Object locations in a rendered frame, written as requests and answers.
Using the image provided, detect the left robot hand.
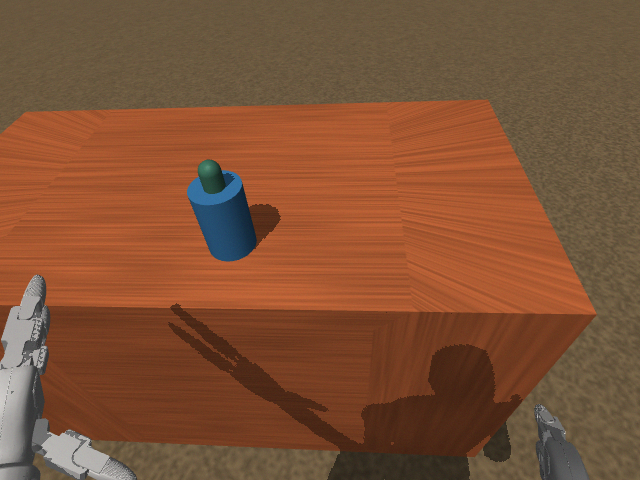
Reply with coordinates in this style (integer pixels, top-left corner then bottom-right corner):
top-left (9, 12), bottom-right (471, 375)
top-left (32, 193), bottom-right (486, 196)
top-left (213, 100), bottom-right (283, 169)
top-left (0, 274), bottom-right (137, 480)

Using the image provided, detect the right robot hand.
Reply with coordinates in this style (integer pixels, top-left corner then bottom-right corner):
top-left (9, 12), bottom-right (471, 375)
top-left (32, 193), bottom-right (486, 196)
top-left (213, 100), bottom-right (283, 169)
top-left (534, 404), bottom-right (590, 480)

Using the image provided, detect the bottle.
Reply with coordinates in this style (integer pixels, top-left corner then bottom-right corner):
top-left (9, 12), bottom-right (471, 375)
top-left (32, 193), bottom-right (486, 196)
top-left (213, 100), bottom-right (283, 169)
top-left (187, 160), bottom-right (257, 262)

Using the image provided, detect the left robot arm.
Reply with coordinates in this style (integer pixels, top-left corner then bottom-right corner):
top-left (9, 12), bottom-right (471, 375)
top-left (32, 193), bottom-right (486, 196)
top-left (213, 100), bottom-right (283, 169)
top-left (0, 462), bottom-right (40, 480)

